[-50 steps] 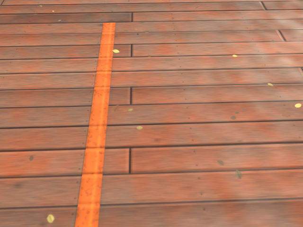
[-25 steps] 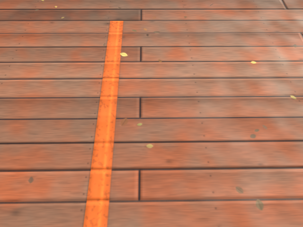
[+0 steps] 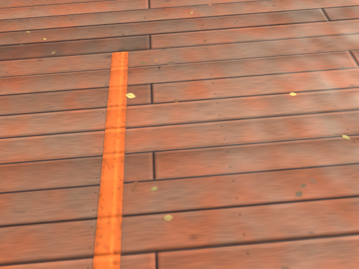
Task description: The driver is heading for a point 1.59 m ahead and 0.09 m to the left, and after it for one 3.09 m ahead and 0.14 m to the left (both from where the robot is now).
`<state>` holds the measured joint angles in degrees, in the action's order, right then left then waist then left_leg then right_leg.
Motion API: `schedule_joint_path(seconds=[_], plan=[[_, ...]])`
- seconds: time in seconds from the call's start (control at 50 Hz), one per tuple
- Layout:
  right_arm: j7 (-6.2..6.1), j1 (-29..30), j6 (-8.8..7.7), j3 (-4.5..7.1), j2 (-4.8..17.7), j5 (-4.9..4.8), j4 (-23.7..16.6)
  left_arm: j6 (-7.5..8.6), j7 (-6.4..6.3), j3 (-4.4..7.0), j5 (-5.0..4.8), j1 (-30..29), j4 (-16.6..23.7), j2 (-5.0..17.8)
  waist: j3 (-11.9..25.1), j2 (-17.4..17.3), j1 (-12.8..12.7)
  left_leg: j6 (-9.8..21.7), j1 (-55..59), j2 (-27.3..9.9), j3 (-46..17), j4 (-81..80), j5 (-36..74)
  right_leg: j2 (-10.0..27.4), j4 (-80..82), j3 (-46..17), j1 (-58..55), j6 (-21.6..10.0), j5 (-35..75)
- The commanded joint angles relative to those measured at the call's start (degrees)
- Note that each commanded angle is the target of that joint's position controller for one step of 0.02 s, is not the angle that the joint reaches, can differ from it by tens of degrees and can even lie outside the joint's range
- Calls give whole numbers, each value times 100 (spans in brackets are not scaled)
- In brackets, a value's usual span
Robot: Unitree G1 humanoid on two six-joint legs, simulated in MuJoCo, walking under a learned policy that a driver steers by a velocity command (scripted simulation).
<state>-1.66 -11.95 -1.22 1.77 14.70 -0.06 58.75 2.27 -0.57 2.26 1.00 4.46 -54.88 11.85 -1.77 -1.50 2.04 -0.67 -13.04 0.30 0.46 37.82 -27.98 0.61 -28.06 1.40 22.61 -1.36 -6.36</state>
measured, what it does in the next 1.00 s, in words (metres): steps on the spot: left foot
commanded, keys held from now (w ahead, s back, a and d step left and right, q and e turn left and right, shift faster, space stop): no key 1.00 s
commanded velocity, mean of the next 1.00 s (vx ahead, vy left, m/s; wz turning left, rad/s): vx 0.02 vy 0.00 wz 0.00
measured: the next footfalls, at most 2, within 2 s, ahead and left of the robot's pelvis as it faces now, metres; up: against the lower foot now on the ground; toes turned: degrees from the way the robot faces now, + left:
left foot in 0.08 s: +0.03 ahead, +0.13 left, +0.00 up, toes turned +1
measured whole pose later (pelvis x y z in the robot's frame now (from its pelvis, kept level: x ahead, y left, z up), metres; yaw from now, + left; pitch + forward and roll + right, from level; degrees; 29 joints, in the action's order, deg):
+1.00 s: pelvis +0.04 +0.02 +0.00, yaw -1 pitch -1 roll +0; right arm -2.1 -16.8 -0.8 0.6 10.8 0.4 63.9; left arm -1.1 -2.3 2.7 0.0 7.6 -64.8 12.2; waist -2.2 0.3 -0.1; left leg 0.5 -5.9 -0.1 1.8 26.8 -19.6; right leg 0.8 -27.4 0.2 15.9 0.5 -10.1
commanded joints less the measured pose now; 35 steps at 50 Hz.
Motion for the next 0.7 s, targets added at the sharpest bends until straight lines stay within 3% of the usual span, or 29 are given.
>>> schedule_joint_path(seconds=[0.02, 0.04, 0.06, 0.08, 0.1, 0.12, 0.14, 0.18, 0.22, 0.26, 0.44, 0.7], plan=[[-111, -523, 226, 92, 408, 30, 16, -30, -45, 128, 11, -221, 229, 874, 812, 995, 131, -67, -312, -314, -224, -107, 407, 1384, 1128, -1746, -975, -865, -71], [-102, -651, 244, 68, 289, 56, 112, -60, -57, 115, -4, -490, 267, 841, 721, 961, 287, -17, 205, -284, -143, -654, 998, 1138, 1192, -1428, -510, -662, -554], [-77, -637, 248, 51, 254, 111, 164, -83, -55, 111, -50, -475, 230, 788, 617, 855, 288, 39, 484, -236, -73, -1075, 1503, 870, 1209, -1116, -269, -437, -1169], [-58, -524, 255, 58, 377, 144, 143, -98, -55, 120, -76, -313, 156, 784, 444, 682, 152, 128, 476, -321, -116, -1311, 1596, 673, 1198, -897, -173, -239, -1734], [-47, -463, 236, 88, 580, 98, 146, -121, -72, 131, -74, -235, 139, 779, 176, 384, -5, 234, -51, -344, -98, -1343, 951, 436, 1155, -633, -373, -99, -1944], [-40, -346, 184, 92, 591, 50, 166, -118, -88, 116, -54, -207, 119, 720, 13, 149, -77, 279, -407, -326, -123, -1409, 704, 333, 988, -546, -674, -48, -1593], [-37, -277, 124, 64, 469, 44, 180, -94, -96, 108, -55, -125, 66, 669, 48, 57, -109, 252, -451, -357, -141, -1497, 893, 306, 781, -521, -918, -77, -1062], [-26, -214, 20, 76, 489, 57, 206, -56, -105, 121, -98, 25, -31, 673, 246, -72, -155, 174, -319, -390, -172, -1529, 1562, 257, 375, -391, -1265, -190, 299], [-15, -297, -30, 69, 464, 37, 259, -52, -88, 132, -105, 101, -105, 663, 457, -51, -144, 149, -146, -387, -158, -1443, 2066, 248, 167, -331, -1478, -260, 1156], [-12, -339, -13, 57, 430, 18, 303, -89, -75, 135, -115, 87, -151, 628, 479, -28, -135, 153, -79, -372, -135, -1406, 2241, 236, 100, -302, -1540, -271, 1338], [-32, -397, 49, 24, 417, 22, 369, -236, -98, 158, -109, 42, -361, 669, 281, 108, -137, 169, -39, -357, -111, -1439, 2350, 190, 81, -259, -1541, -179, 1201], [-40, -540, 41, -11, 281, 43, 423, -303, -162, 156, -106, 61, -621, 682, 60, 91, -181, 178, -133, -314, -84, -1672, 1836, 186, 221, -276, -1511, -84, 682]])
